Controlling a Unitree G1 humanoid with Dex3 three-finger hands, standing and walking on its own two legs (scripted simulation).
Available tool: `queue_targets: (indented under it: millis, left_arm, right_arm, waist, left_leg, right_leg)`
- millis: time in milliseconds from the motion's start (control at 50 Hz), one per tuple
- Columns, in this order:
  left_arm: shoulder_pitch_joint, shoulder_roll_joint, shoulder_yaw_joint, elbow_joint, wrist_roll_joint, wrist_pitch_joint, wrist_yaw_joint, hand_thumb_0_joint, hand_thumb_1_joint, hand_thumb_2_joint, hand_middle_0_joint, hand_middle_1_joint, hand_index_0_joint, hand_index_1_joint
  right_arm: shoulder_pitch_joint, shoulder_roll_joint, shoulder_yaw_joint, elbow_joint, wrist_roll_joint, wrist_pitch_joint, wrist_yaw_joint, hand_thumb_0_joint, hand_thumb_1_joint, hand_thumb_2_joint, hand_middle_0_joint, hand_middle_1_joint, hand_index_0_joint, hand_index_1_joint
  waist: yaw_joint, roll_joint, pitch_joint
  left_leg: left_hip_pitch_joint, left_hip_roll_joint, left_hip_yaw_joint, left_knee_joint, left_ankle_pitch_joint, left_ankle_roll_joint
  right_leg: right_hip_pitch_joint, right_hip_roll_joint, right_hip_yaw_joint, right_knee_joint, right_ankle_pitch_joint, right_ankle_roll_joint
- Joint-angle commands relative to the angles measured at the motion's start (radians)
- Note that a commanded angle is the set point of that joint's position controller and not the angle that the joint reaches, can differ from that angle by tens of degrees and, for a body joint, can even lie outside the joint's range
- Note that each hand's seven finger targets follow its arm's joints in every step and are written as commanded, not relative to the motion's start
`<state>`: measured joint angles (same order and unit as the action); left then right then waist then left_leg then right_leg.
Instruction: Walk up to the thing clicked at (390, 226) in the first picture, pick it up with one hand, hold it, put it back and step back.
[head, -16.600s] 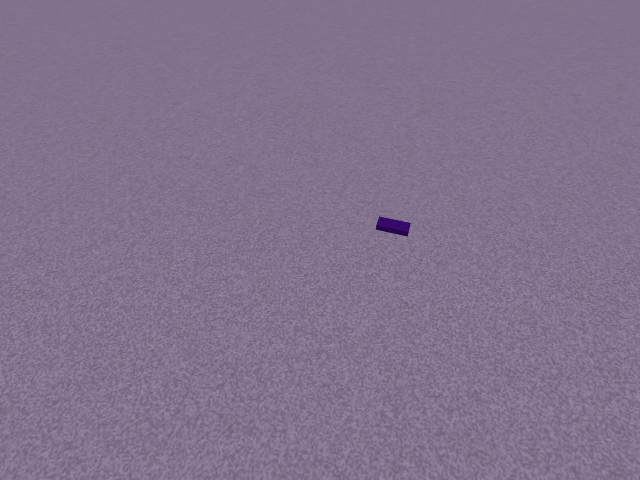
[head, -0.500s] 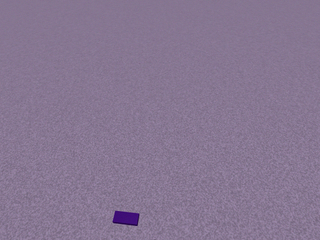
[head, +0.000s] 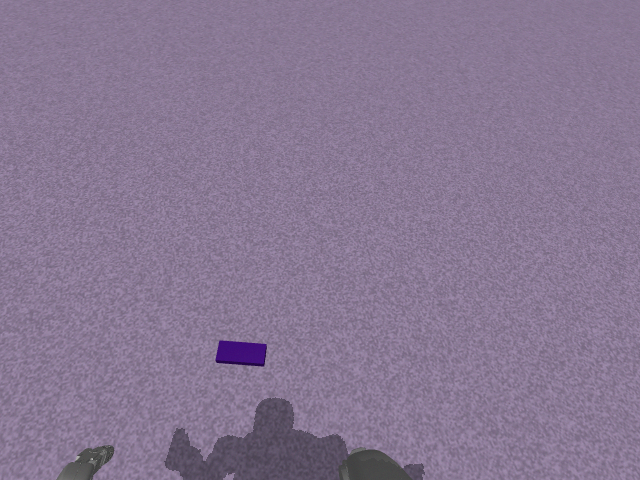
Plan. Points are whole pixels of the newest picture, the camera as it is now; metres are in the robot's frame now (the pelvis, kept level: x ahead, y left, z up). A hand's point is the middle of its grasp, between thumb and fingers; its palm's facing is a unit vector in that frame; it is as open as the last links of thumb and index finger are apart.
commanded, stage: walk up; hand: left
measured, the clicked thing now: (241, 353) +0.51 +0.22 -0.75
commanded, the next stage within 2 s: none
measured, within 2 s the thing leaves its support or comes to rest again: neither
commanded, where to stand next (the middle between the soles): +0.16 -0.06 m, yaw -1 degrees
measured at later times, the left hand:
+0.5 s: hand out of the picture +0.02 +0.23 -0.14, palm faces +0.00 -0.92 -0.39, open 7.4 cm
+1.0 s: hand out of the picture -0.19 +0.19 -0.14, palm faces +0.00 -0.92 -0.40, open 7.4 cm
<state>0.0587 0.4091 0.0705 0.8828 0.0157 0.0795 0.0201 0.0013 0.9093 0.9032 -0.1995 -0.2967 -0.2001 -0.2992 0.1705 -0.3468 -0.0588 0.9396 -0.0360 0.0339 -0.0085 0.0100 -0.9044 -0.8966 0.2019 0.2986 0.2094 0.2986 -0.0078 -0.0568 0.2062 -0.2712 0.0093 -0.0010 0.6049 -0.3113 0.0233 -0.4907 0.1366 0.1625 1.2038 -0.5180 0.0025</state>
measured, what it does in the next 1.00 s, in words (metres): walks backwards: right foot, then left foot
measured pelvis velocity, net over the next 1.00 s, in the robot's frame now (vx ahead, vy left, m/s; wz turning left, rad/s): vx -0.24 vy -0.08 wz -0.04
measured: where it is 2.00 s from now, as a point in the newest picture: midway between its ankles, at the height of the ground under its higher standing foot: outside the picture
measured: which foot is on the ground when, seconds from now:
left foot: down 0.00-0.24, up 0.26-0.52, down 0.54-0.90, up 0.92-1.00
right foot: up 0.00-0.20, down 0.22-0.56, up 0.58-0.84, down 0.86-1.00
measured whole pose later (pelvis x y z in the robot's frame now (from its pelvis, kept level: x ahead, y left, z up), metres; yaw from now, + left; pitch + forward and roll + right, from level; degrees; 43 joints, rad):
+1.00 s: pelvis -0.24 -0.08 +0.00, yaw -2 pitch -3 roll +0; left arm 0.26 0.34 0.07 0.95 0.04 0.01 -0.01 0.00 0.91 0.90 -0.20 -0.30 -0.20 -0.30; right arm 0.18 -0.42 -0.05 0.89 -0.01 0.04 0.00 0.01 -0.91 -0.90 0.20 0.30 0.21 0.30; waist 0.04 0.05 0.10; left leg -0.43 -0.04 -0.15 0.93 -0.47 0.00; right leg -0.20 0.02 0.04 0.63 -0.37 -0.02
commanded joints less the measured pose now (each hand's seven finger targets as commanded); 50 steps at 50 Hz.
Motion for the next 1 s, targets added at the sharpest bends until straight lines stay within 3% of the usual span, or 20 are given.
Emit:
queue_targets:
  millis: [0,120,180,200,220,240,320,440,500,520,540,560,640,760,820,840,860,880,940,980]
  left_arm:
    - [0.037,0.162,0.052,-0.107,0.012,-0.021,0.007,0.000,0.900,0.900,-0.200,-0.300,-0.200,-0.300]
    - [0.098,0.137,0.055,-0.114,0.012,-0.035,-0.007,0.000,0.900,0.900,-0.200,-0.300,-0.200,-0.300]
    - [0.197,0.142,0.064,-0.072,0.023,-0.046,-0.007,0.000,0.900,0.900,-0.200,-0.300,-0.200,-0.300]
    - [0.186,0.208,0.083,-0.081,0.035,-0.051,-0.008,0.000,0.900,0.900,-0.200,-0.300,-0.200,-0.300]
    - [0.141,0.297,0.098,-0.102,0.016,-0.045,-0.012,0.000,0.900,0.900,-0.200,-0.300,-0.200,-0.300]
    - [0.101,0.318,0.098,-0.134,0.027,-0.053,-0.011,0.000,0.900,0.900,-0.200,-0.300,-0.200,-0.300]
    - [0.030,0.187,0.071,-0.173,0.020,-0.049,0.006,0.000,0.900,0.900,-0.200,-0.300,-0.200,-0.300]
    - [0.097,0.187,0.070,-0.204,0.022,-0.035,0.013,0.000,0.900,0.900,-0.200,-0.300,-0.200,-0.300]
    - [0.049,0.190,0.056,-0.219,0.004,-0.020,0.000,0.000,0.900,0.900,-0.200,-0.300,-0.200,-0.300]
    - [0.078,0.150,0.045,-0.222,0.002,-0.015,-0.004,0.000,0.900,0.900,-0.200,-0.300,-0.200,-0.300]
    - [0.052,0.134,0.044,-0.232,-0.004,-0.018,0.001,0.000,0.900,0.900,-0.200,-0.300,-0.200,-0.300]
    - [0.008,0.183,0.068,-0.223,0.013,-0.015,0.012,0.000,0.900,0.900,-0.200,-0.300,-0.200,-0.300]
    - [0.140,0.177,0.078,-0.143,-0.001,-0.012,0.000,0.000,0.900,0.900,-0.200,-0.300,-0.200,-0.300]
    - [0.130,0.150,0.052,-0.110,0.005,-0.060,-0.022,0.000,0.900,0.900,-0.200,-0.300,-0.200,-0.300]
    - [0.250,0.131,0.057,-0.011,0.009,-0.088,-0.012,0.000,0.900,0.900,-0.200,-0.300,-0.200,-0.300]
    - [0.275,0.179,0.070,0.010,0.023,-0.098,-0.007,0.000,0.900,0.900,-0.200,-0.300,-0.200,-0.300]
    - [0.242,0.254,0.089,-0.013,0.036,-0.108,-0.004,0.000,0.900,0.900,-0.200,-0.300,-0.200,-0.300]
    - [0.167,0.360,0.102,-0.049,0.030,-0.105,-0.004,0.000,0.900,0.900,-0.200,-0.300,-0.200,-0.300]
    - [0.039,0.240,0.073,-0.070,0.024,-0.119,0.002,0.000,0.900,0.900,-0.200,-0.300,-0.200,-0.300]
    - [0.096,0.237,0.076,-0.055,0.022,-0.127,0.001,0.000,0.900,0.900,-0.200,-0.300,-0.200,-0.300]
  right_arm:
    - [0.024,-0.279,-0.079,-0.111,0.012,-0.031,-0.043,0.000,-0.900,-0.900,0.200,0.300,0.200,0.300]
    - [0.017,-0.308,-0.076,-0.149,0.012,-0.020,-0.038,0.000,-0.900,-0.900,0.200,0.300,0.200,0.300]
    - [-0.034,-0.292,-0.061,-0.170,0.026,-0.006,-0.026,0.000,-0.900,-0.900,0.200,0.300,0.200,0.300]
    - [-0.031,-0.257,-0.051,-0.182,0.031,-0.006,-0.023,0.000,-0.900,-0.900,0.200,0.300,0.200,0.300]
    - [-0.083,-0.213,-0.043,-0.193,0.044,-0.004,-0.032,0.000,-0.900,-0.900,0.200,0.300,0.200,0.300]
    - [-0.074,-0.235,-0.055,-0.181,0.041,0.005,-0.044,0.000,-0.900,-0.900,0.200,0.300,0.200,0.300]
    - [0.025,-0.239,-0.037,-0.138,0.051,-0.013,-0.046,0.000,-0.900,-0.900,0.200,0.300,0.200,0.300]
    - [0.042,-0.216,-0.033,-0.160,0.020,-0.027,-0.040,0.000,-0.900,-0.900,0.200,0.300,0.200,0.300]
    - [0.124,-0.225,-0.051,-0.127,0.007,-0.035,-0.033,0.000,-0.900,-0.900,0.200,0.300,0.200,0.300]
    - [0.096,-0.285,-0.068,-0.137,-0.009,-0.039,-0.032,0.000,-0.900,-0.900,0.200,0.300,0.200,0.300]
    - [0.041,-0.403,-0.087,-0.160,-0.005,-0.036,-0.020,0.000,-0.900,-0.900,0.200,0.300,0.200,0.300]
    - [0.031,-0.431,-0.100,-0.174,-0.004,-0.039,-0.019,0.000,-0.900,-0.900,0.200,0.300,0.200,0.300]
    - [-0.077,-0.297,-0.062,-0.186,-0.001,-0.043,-0.037,0.000,-0.900,-0.900,0.200,0.300,0.200,0.300]
    - [-0.016,-0.281,-0.059,-0.175,-0.008,-0.039,-0.017,0.000,-0.900,-0.900,0.200,0.300,0.200,0.300]
    - [-0.037,-0.297,-0.055,-0.169,0.000,-0.012,-0.005,0.000,-0.900,-0.900,0.200,0.300,0.200,0.300]
    - [-0.030,-0.252,-0.040,-0.173,0.007,-0.008,-0.003,0.000,-0.900,-0.900,0.200,0.300,0.200,0.300]
    - [-0.016,-0.176,-0.017,-0.191,0.020,-0.011,0.001,0.000,-0.900,-0.900,0.200,0.300,0.200,0.300]
    - [-0.077,-0.225,-0.037,-0.191,0.025,-0.007,-0.015,0.000,-0.900,-0.900,0.200,0.300,0.200,0.300]
    - [-0.005,-0.244,-0.044,-0.119,0.039,-0.016,-0.014,0.000,-0.900,-0.900,0.200,0.300,0.200,0.300]
    - [0.002,-0.236,-0.038,-0.108,0.027,-0.022,-0.007,0.000,-0.900,-0.900,0.200,0.300,0.200,0.300]
  waist:
    - [-0.014,0.161,-0.241]
    - [-0.018,0.232,-0.312]
    - [0.040,0.193,-0.316]
    - [0.033,0.076,-0.292]
    - [0.055,-0.180,-0.236]
    - [0.064,-0.221,-0.194]
    - [0.011,-0.094,-0.208]
    - [0.048,-0.143,-0.266]
    - [-0.009,-0.079,-0.284]
    - [0.011,0.061,-0.280]
    - [0.004,0.293,-0.254]
    - [-0.045,0.283,-0.244]
    - [0.061,0.155,-0.195]
    - [-0.017,0.252,-0.252]
    - [0.044,0.258,-0.245]
    - [0.051,0.151,-0.231]
    - [0.037,-0.067,-0.200]
    - [0.078,-0.138,-0.171]
    - [-0.004,-0.021,-0.082]
    - [0.030,-0.095,-0.121]
  left_leg:
    - [0.298,0.266,-0.251,-0.098,0.708,0.212]
    - [0.253,0.246,-0.194,-0.030,0.615,0.189]
    - [0.082,0.200,-0.144,0.056,0.467,0.115]
    - [-0.098,0.124,-0.134,0.116,0.282,0.052]
    - [-0.153,-0.087,-0.018,0.313,-0.105,-0.006]
    - [-0.143,-0.082,-0.095,0.556,-0.375,-0.018]
    - [-0.219,-0.100,-0.138,0.592,-0.231,-0.033]
    - [-0.162,-0.030,-0.039,0.138,-0.211,-0.033]
    - [0.057,-0.030,0.007,-0.204,0.131,-0.007]
    - [0.143,0.121,-0.226,-0.226,0.247,0.045]
    - [0.079,0.357,-0.493,-0.281,0.347,0.195]
    - [-0.028,0.458,-0.612,-0.296,0.390,0.313]
    - [0.013,0.268,-0.249,-0.186,0.446,0.207]
    - [0.138,0.218,-0.200,-0.177,0.063,0.196]
    - [0.001,0.173,-0.139,-0.062,0.107,0.139]
    - [-0.102,0.123,-0.107,0.056,0.043,0.089]
    - [-0.305,-0.017,-0.101,0.176,-0.155,0.012]
    - [-0.188,-0.040,-0.167,0.315,-0.303,-0.025]
    - [-0.220,-0.050,-0.191,0.413,-0.164,-0.026]
    - [-0.179,-0.039,-0.149,0.394,-0.161,-0.040]
  right_leg:
    - [-0.067,-0.048,0.029,-0.061,-0.006,0.036]
    - [0.145,-0.106,-0.111,-0.496,0.046,0.013]
    - [0.347,-0.118,-0.142,-0.788,0.343,-0.024]
    - [0.410,-0.238,0.037,-0.771,0.459,-0.072]
    - [0.271,-0.422,0.252,-0.828,0.589,-0.236]
    - [0.150,-0.542,0.380,-0.855,0.681,-0.333]
    - [0.304,-0.351,0.068,-0.694,0.845,-0.229]
    - [0.463,-0.370,0.076,-0.614,0.880,-0.219]
    - [0.311,-0.326,0.043,-0.526,0.657,-0.140]
    - [0.136,-0.237,0.014,-0.438,0.426,-0.080]
    - [0.034,-0.063,-0.126,-0.274,-0.008,-0.031]
    - [0.077,-0.059,-0.011,-0.044,-0.157,-0.015]
    - [0.017,-0.037,0.042,0.102,0.001,-0.012]
    - [0.141,-0.115,-0.099,-0.451,-0.016,0.022]
    - [0.377,-0.092,-0.192,-0.840,0.191,-0.014]
    - [0.438,-0.126,-0.089,-0.856,0.200,-0.032]
    - [0.449,-0.324,0.263,-0.919,0.075,-0.091]
    - [0.146,-0.526,0.439,-0.949,0.016,-0.247]
    - [0.195,-0.390,0.165,-0.845,0.304,-0.183]
    - [0.232,-0.377,0.121,-0.837,0.299,-0.185]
